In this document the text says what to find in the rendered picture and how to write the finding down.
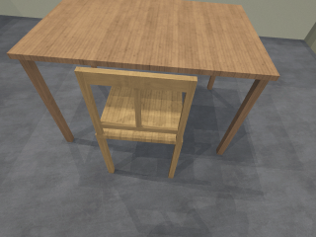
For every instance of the chair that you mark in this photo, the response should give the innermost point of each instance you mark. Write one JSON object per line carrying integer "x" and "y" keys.
{"x": 141, "y": 106}

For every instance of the table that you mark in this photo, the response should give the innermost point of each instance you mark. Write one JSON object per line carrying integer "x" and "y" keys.
{"x": 178, "y": 36}

